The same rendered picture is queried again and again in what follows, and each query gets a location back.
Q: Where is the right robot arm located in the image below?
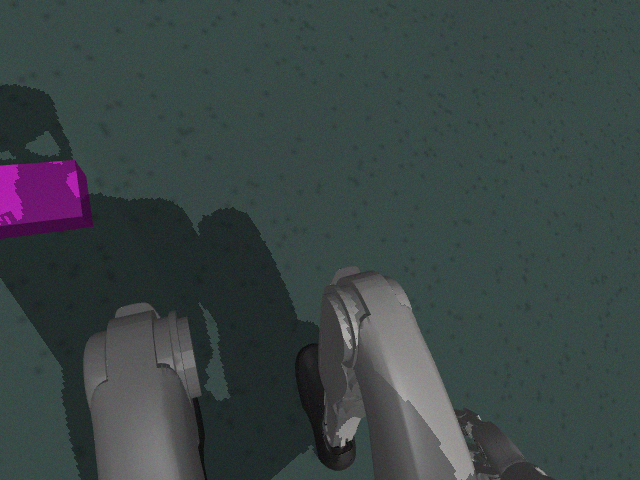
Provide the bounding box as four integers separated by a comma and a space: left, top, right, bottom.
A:
500, 462, 556, 480

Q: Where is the right robot hand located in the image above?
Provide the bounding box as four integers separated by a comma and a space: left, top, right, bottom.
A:
454, 408, 527, 480

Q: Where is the carton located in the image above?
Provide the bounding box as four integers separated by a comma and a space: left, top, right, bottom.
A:
0, 160, 93, 239

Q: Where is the right robot foot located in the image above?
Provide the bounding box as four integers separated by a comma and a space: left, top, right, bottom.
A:
295, 343, 356, 471

